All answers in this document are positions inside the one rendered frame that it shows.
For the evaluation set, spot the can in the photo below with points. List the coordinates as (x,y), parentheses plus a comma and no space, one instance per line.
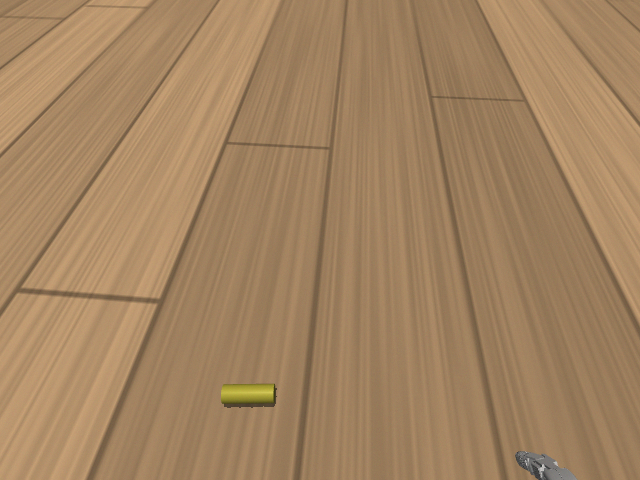
(247,393)

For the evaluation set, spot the right robot hand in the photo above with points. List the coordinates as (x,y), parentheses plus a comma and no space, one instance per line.
(543,466)

